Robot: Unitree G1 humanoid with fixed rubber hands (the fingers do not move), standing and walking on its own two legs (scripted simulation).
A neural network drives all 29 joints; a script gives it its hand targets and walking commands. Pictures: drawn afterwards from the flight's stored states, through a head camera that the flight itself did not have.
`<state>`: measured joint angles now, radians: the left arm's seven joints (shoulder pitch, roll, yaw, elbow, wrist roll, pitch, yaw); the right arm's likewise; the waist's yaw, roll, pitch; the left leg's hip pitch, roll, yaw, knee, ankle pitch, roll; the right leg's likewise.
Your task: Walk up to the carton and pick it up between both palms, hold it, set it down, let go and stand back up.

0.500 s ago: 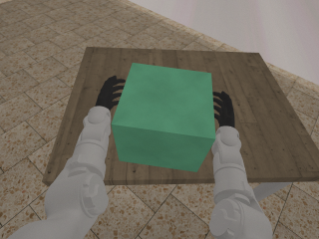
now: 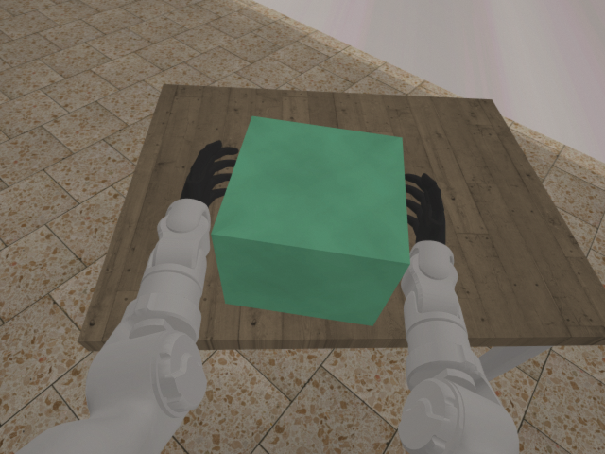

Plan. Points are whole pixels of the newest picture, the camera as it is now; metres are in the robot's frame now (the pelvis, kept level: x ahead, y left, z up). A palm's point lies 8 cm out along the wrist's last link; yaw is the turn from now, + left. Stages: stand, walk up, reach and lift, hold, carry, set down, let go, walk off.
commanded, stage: reach and lift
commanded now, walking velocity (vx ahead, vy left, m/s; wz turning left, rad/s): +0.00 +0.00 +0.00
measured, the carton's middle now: (312, 221) +0.43 -0.03 +0.04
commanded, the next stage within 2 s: none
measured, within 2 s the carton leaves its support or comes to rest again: leaves its support in 0.72 s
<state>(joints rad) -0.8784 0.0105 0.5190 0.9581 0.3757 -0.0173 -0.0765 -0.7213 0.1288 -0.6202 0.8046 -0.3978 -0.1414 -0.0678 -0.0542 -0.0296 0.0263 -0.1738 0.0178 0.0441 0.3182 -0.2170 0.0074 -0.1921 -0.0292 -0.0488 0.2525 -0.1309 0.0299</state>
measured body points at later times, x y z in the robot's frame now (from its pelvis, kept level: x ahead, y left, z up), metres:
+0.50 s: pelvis -0.01 +0.00 +0.00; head +0.04 +0.01 +0.45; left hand +0.43 +0.14 +0.09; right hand +0.39 -0.18 +0.08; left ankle -0.04 +0.11 -0.75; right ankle -0.01 -0.14 -0.75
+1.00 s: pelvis -0.04 +0.00 +0.00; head -0.04 +0.01 +0.45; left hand +0.38 +0.15 +0.12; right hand +0.36 -0.17 +0.11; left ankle -0.04 +0.11 -0.75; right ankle -0.01 -0.14 -0.75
